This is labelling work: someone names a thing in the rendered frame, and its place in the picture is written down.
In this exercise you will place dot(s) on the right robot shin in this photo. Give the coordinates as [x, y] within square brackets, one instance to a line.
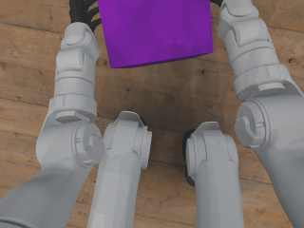
[231, 146]

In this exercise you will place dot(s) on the right robot forearm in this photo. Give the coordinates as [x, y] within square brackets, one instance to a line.
[251, 53]

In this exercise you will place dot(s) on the left robot upper arm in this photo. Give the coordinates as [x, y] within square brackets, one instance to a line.
[67, 153]

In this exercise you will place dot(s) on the robot left hand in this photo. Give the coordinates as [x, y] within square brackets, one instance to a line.
[79, 13]

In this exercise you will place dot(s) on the left robot forearm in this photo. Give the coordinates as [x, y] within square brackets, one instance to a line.
[73, 99]

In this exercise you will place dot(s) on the right robot upper arm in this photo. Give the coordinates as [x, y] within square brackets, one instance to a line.
[273, 127]

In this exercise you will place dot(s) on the right robot thigh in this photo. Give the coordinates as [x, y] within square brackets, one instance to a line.
[218, 197]

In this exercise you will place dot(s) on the carton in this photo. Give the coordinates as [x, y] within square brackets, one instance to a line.
[141, 33]

